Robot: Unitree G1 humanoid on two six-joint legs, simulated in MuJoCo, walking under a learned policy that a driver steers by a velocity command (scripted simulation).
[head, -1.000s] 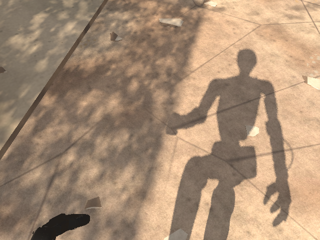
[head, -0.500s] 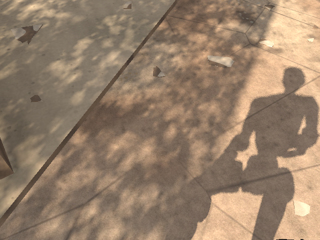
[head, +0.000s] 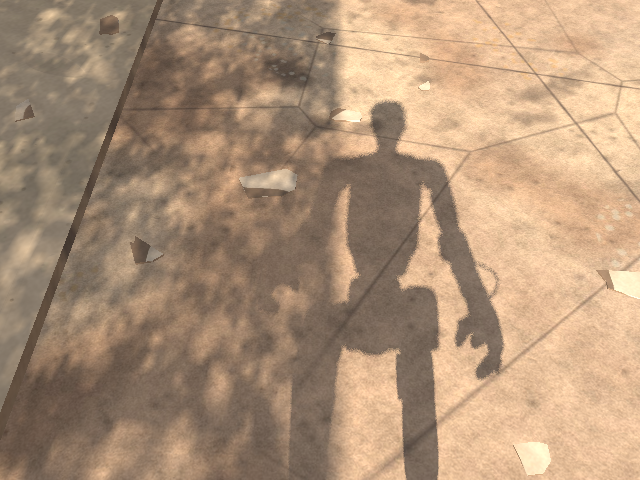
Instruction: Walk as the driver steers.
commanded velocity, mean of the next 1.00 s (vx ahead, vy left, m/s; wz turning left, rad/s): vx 0.33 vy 0.00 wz -0.58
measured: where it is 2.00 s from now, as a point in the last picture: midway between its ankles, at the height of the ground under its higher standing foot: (412, 457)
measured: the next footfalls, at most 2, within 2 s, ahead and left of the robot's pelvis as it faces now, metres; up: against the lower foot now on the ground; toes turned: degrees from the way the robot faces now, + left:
right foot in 0.12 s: +0.24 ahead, -0.12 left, +0.00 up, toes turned -8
left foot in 0.60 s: +0.57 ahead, -0.01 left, +0.00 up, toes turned -24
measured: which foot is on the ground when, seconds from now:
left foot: down 0.00-0.14, up 0.16-0.58, down 0.60-1.00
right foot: up 0.00-0.10, down 0.12-0.60, up 0.62-1.00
